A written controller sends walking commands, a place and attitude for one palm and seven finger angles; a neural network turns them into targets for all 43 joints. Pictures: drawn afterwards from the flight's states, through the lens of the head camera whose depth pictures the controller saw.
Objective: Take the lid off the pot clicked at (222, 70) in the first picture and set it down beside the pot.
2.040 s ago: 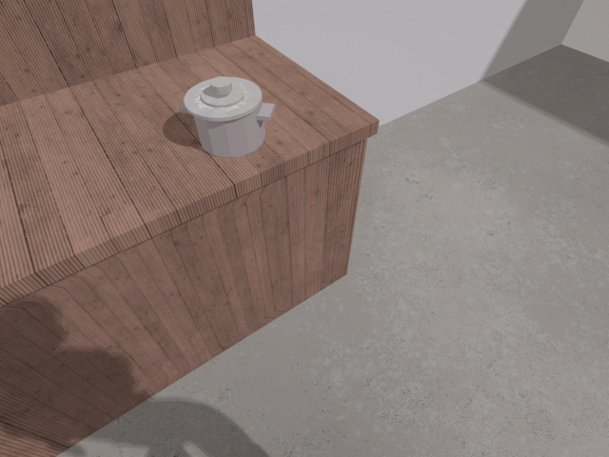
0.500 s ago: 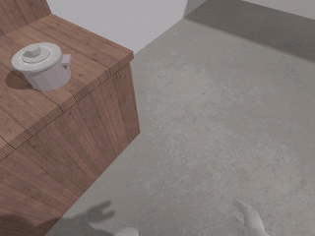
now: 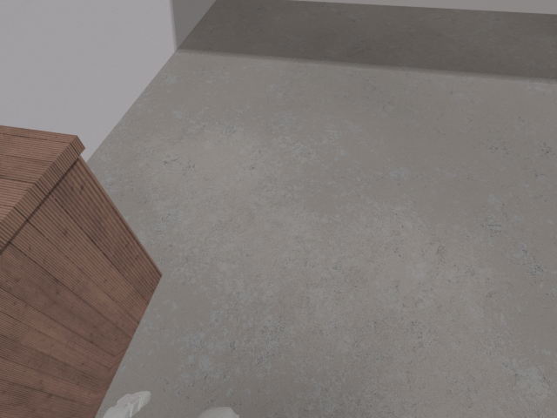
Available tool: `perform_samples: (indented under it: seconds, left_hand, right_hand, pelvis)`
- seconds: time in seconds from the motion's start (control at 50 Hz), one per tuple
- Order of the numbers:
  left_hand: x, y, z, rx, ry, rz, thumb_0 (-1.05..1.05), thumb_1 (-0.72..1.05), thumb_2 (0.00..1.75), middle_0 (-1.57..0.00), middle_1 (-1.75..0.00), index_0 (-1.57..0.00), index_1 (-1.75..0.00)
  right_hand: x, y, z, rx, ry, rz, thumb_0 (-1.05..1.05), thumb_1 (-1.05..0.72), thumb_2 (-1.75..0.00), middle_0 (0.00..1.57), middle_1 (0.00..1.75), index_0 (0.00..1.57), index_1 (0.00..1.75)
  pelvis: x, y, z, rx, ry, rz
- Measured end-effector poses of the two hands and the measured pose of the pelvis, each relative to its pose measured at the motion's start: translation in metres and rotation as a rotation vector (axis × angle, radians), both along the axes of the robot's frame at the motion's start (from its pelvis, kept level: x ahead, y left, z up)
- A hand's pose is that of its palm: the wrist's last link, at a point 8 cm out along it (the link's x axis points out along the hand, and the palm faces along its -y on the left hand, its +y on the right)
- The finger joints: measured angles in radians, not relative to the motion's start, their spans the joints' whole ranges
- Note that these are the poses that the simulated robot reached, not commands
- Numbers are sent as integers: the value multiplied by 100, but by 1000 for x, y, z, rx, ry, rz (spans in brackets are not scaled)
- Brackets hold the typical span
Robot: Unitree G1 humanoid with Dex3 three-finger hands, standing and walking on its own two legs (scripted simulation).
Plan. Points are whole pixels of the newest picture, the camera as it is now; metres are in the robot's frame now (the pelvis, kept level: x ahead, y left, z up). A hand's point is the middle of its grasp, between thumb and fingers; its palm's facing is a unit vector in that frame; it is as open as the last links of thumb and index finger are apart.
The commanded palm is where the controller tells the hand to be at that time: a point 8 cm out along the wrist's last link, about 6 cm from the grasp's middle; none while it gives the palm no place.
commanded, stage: walk to a spot facing it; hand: left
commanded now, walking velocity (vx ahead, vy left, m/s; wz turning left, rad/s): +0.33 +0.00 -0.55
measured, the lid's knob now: out of the picture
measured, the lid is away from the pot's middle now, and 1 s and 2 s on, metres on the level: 0.00 0.00 0.00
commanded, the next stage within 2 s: turn to face it in 0.76 s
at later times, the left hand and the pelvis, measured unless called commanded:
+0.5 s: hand (171, 348) +0.25 +0.22 -0.16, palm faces -0.23 -0.95 -0.21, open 7.4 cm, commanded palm none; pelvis +0.17 +0.02 +0.01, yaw -18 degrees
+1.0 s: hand (305, 215) +0.54 -0.03 -0.14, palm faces -0.55 -0.80 -0.23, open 7.4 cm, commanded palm none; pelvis +0.32 -0.11 +0.00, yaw -30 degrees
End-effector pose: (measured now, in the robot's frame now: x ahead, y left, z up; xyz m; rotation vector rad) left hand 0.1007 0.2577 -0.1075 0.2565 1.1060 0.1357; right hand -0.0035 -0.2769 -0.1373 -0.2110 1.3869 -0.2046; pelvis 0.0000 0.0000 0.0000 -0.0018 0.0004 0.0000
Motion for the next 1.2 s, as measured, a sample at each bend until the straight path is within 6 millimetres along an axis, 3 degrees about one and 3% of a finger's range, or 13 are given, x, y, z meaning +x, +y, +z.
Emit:
perform_samples:
  seconds: [0.08, 0.18, 0.34, 0.4, 0.5, 0.62, 0.68, 0.76, 0.86, 0.92, 1.04, 1.14, 1.2]
  left_hand:
    - [7, -19, 3, -19, 47, -37, 1, 91, 90, -20, -30, -20, -30]
    - [15, -25, -1, -41, 129, -68, 1, 90, 90, -20, -30, -20, -30]
    - [52, 2, -21, -46, 215, -55, 1, 90, 90, -20, -30, -21, -30]
    - [82, 15, -36, -37, 247, -86, 1, 90, 90, -20, -30, -20, -30]
    - [160, 8, -26, -39, 206, -172, 1, 91, 90, -20, -30, -20, -30]
    - [259, -35, -6, -57, 120, -298, 1, 91, 90, -19, -30, -20, -30]
    - [308, -69, -3, -62, 95, -379, 1, 91, 90, -19, -30, -20, -30]
    - [375, -130, -4, -63, 54, -498, 1, 91, 90, -19, -30, -20, -30]
    - [447, -209, -14, -70, -73, -600, 1, 91, 90, -19, -30, -20, -30]
    - [460, -232, -11, -69, -89, -603, 1, 91, 90, -20, -30, -20, -30]
    - [450, -248, -4, -57, -13, -567, 0, 91, 90, -20, -30, -20, -30]
    - [449, -242, -3, -75, -16, -452, -1, 93, 90, -20, -30, -20, -30]
    - [444, -231, -9, -82, 1, -383, -1, 93, 90, -20, -30, -20, -30]
  right_hand:
    - [24, -6, 14, 0, -66, -45, 1, -91, -90, 20, 30, 20, 29]
    - [77, 3, 27, 18, -193, -82, 1, -91, -90, 20, 30, 20, 29]
    - [180, 35, 33, 15, -345, -80, 1, -91, -90, 20, 30, 20, 29]
    - [201, 42, 29, -16, -398, -106, 0, -91, -90, 20, 30, 20, 29]
    - [183, 59, 29, 3, -306, -219, 0, -91, -90, 20, 30, 20, 29]
    - [139, 63, 27, 18, -130, -383, 0, -93, -90, 20, 30, 20, 29]
    - [119, 64, 25, 34, -47, -461, 0, -93, -90, 20, 30, 20, 29]
    - [98, 63, 19, 66, 58, -563, 0, -92, -90, 20, 30, 20, 29]
    - [94, 45, -3, 124, 162, -647, 0, -91, -90, 20, 30, 20, 29]
    - [119, 17, -9, 111, 139, -660, 1, -91, -90, 20, 30, 20, 29]
    - [204, -40, -2, 69, -39, -608, 0, -91, -90, 20, 30, 20, 29]
    - [265, -62, 6, 83, -103, -520, 0, -91, -90, 20, 30, 20, 29]
    - [291, -76, 10, 66, -94, -461, 1, -93, -90, 20, 30, 20, 29]
  pelvis:
    - [20, -5, 11, 14, -3, -54]
    - [49, -5, 18, 17, -3, -117]
    - [117, 14, 9, 0, -13, -199]
    - [140, 22, -3, -7, -21, -251]
    - [174, 21, 8, 11, -22, -313]
    - [217, 8, 20, 19, -5, -389]
    - [237, -6, 19, 23, -5, -426]
    - [264, -34, 13, 28, -6, -474]
    - [295, -83, -11, 35, -15, -512]
    - [306, -99, -10, 19, -31, -524]
    - [332, -122, 8, 2, -34, -504]
    - [351, -136, 13, -11, -36, -443]
    - [362, -139, 13, -16, -34, -400]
